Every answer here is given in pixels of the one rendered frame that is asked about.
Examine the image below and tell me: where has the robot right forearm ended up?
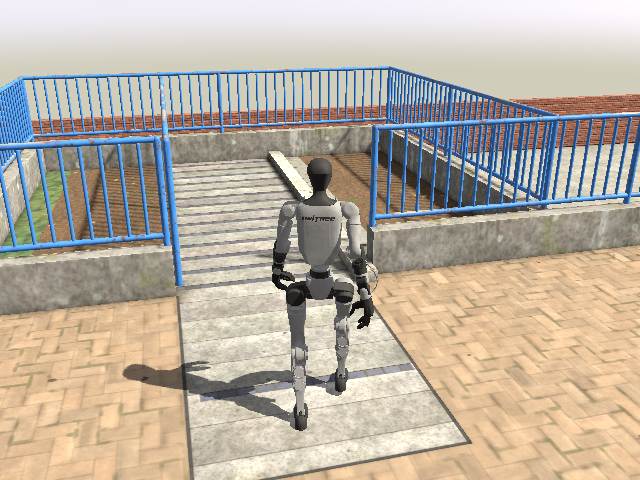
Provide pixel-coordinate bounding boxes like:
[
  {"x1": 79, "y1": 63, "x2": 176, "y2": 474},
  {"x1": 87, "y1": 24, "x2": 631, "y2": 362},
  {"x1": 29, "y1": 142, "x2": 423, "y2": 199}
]
[{"x1": 352, "y1": 244, "x2": 372, "y2": 300}]

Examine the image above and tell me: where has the right robot upper arm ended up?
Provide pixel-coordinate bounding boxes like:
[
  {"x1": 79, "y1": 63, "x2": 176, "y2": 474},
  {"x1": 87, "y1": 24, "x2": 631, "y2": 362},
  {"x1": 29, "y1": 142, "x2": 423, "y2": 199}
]
[{"x1": 340, "y1": 201, "x2": 362, "y2": 259}]

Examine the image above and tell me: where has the robot left thigh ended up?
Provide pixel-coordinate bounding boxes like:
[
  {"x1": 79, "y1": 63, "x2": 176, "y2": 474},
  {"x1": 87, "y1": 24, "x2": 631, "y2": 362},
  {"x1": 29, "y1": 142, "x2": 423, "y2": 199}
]
[{"x1": 286, "y1": 281, "x2": 308, "y2": 364}]

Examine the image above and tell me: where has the right robot hand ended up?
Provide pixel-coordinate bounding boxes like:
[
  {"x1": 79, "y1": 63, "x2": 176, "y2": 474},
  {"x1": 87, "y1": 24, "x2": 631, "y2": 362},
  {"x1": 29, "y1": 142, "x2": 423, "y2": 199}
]
[{"x1": 350, "y1": 296, "x2": 374, "y2": 329}]

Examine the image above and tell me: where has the robot torso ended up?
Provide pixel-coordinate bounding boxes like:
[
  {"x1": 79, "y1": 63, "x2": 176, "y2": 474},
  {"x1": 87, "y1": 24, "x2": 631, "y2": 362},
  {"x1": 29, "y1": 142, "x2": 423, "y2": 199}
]
[{"x1": 296, "y1": 196, "x2": 343, "y2": 300}]

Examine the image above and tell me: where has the robot left forearm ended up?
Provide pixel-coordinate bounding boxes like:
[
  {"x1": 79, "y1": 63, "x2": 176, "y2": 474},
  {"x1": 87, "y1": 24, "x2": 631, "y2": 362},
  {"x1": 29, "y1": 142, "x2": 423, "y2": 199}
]
[{"x1": 272, "y1": 239, "x2": 287, "y2": 275}]

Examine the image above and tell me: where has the left robot upper arm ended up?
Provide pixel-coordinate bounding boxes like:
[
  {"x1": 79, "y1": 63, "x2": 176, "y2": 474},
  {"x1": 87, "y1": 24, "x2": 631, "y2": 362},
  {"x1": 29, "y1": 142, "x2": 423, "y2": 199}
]
[{"x1": 275, "y1": 201, "x2": 299, "y2": 254}]

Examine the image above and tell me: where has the left robot hand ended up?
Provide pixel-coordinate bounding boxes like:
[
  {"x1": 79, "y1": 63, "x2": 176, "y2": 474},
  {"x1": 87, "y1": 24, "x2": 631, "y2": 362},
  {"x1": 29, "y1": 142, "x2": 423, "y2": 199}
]
[{"x1": 272, "y1": 271, "x2": 295, "y2": 291}]

